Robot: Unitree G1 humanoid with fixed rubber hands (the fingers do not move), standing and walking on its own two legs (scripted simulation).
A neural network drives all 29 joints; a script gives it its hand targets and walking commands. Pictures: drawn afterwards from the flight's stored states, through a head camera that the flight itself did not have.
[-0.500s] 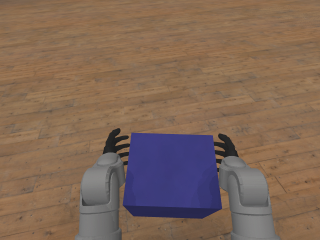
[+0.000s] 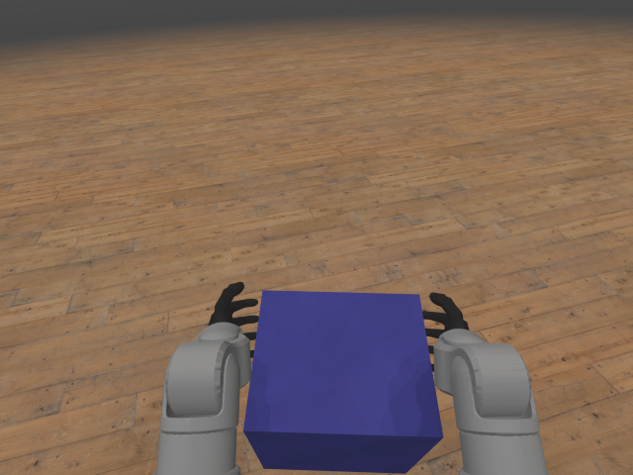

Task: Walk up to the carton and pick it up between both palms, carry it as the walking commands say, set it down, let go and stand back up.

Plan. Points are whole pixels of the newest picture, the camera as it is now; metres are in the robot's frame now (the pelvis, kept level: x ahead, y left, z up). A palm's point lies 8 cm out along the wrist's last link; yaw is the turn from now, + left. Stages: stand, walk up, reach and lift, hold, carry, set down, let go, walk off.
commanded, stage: carry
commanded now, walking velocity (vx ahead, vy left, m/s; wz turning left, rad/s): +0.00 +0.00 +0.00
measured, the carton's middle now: (337, 386) +0.27 +0.00 +0.03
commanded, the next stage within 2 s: none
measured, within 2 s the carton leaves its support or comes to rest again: neither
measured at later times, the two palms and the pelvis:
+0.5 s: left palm (175, 434) +0.18 +0.17 +0.08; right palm (436, 428) +0.18 -0.10 +0.08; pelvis -0.09 +0.03 -0.03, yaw +0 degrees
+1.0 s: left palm out of the picture +0.13 +0.17 +0.11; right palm out of the picture +0.12 -0.10 +0.10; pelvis -0.15 +0.04 +0.00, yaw -1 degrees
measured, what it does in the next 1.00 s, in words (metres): walks backwards: left foot, then right foot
